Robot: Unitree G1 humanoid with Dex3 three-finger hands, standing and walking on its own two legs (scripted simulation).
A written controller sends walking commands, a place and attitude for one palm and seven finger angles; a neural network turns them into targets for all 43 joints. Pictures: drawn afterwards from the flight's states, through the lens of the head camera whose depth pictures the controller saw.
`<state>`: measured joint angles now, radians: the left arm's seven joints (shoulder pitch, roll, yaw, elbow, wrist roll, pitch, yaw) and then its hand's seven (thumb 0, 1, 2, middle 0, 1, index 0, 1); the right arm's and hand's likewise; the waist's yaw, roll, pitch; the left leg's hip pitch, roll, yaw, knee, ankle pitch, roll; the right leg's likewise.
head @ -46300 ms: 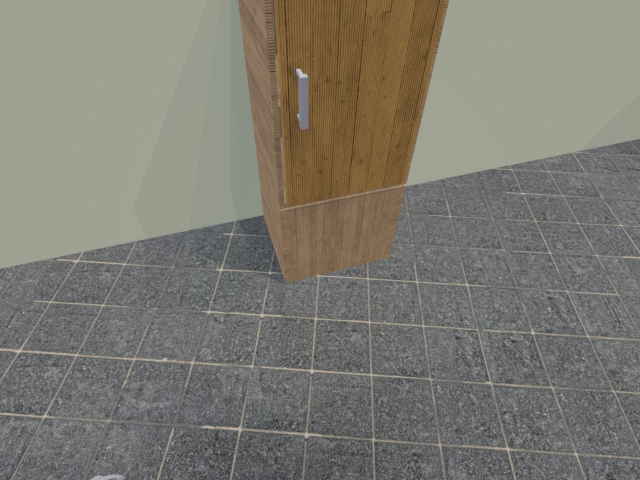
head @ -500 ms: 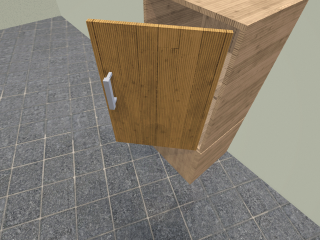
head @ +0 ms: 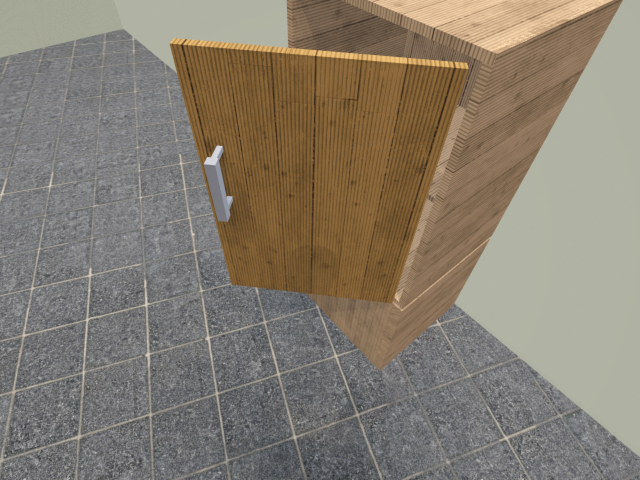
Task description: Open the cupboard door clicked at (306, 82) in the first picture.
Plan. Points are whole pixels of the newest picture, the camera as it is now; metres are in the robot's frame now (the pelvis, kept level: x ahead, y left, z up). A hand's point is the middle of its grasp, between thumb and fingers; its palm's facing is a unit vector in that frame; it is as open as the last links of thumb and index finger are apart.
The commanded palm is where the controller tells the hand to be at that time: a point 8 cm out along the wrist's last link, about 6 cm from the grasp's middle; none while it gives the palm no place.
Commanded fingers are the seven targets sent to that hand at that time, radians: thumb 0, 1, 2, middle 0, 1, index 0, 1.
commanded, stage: look again from close up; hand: left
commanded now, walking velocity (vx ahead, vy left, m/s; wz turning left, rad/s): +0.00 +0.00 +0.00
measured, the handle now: (221, 184) +0.57 +0.22 +0.01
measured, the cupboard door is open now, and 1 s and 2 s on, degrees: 43 43 43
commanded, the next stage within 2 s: raise the hand with hooked fingers in 0.04 s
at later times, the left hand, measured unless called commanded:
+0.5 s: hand (171, 448) +0.16 +0.19 -0.05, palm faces -0.05 -1.00 -0.05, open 8.2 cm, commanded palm +0.13 +0.26 -0.05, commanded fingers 0.00 0.46 0.71 -0.23 -0.58 -0.23 -0.58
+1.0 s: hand (131, 412) +0.20 +0.25 -0.03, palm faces -0.03 -1.00 -0.06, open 11.2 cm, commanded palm +0.17 +0.30 -0.02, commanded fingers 0.00 -0.13 0.46 -0.27 -0.96 -0.27 -0.96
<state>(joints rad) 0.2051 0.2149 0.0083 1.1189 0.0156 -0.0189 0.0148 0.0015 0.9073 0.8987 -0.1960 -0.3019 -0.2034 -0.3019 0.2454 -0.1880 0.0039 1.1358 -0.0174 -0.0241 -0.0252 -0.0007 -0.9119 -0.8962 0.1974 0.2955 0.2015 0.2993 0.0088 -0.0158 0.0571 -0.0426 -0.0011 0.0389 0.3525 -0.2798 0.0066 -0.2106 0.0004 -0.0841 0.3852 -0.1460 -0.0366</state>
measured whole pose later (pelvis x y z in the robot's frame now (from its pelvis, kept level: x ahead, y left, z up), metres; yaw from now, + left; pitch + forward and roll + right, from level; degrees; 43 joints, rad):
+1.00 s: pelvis -0.03 +0.01 -0.08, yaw +1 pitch +13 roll -1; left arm 0.29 0.33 0.32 0.12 -0.36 -0.34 -0.45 0.00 0.10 0.56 -0.25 -0.82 -0.26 -0.82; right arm 0.28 -0.23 0.03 0.56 0.03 -0.25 -0.04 0.01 -0.90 -0.90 0.20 0.30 0.21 0.30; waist -0.01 0.01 -0.10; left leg -0.74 0.00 0.01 1.08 -0.57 0.03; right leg -0.86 -0.04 -0.11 0.99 -0.37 -0.03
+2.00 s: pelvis -0.01 +0.01 -0.05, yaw +1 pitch +11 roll -1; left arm -0.05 0.45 0.44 0.44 -0.36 -0.25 -0.59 -0.01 -0.50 0.30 -0.30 -1.20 -0.30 -1.20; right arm 0.30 -0.30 0.04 0.54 0.03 -0.19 -0.06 0.01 -0.91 -0.90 0.20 0.30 0.20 0.30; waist -0.02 0.01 -0.08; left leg -0.57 0.00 0.02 0.89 -0.50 0.03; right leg -0.69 -0.02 -0.10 0.81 -0.31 -0.02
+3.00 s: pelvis -0.02 +0.01 -0.06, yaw +0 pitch +15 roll -1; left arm -0.49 0.55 0.46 0.87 -0.26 -0.30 -0.58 -0.02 -0.50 0.30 -0.30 -1.20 -0.30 -1.20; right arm 0.37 -0.30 0.05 0.58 0.03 -0.09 -0.06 0.01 -0.91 -0.90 0.20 0.30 0.20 0.30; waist -0.07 0.00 -0.08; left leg -0.69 0.01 0.03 0.93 -0.51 0.03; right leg -0.82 -0.01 -0.09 0.85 -0.30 -0.03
